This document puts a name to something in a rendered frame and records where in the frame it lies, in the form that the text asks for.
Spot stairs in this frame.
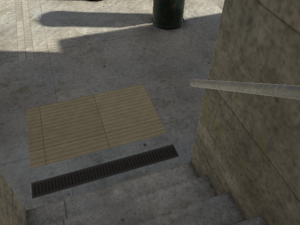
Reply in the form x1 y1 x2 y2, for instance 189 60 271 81
26 162 266 225

